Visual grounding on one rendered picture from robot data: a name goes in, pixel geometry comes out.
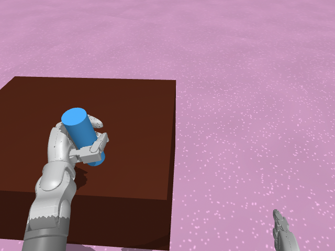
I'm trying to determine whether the left robot arm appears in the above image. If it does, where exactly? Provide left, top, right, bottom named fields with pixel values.
left=22, top=161, right=76, bottom=251

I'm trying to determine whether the can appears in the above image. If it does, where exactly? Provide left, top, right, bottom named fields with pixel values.
left=61, top=108, right=105, bottom=166

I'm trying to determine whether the right robot hand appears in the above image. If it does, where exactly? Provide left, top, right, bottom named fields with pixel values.
left=273, top=209, right=300, bottom=251

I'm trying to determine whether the left robot hand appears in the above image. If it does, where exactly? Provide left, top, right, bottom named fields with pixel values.
left=48, top=115, right=109, bottom=168

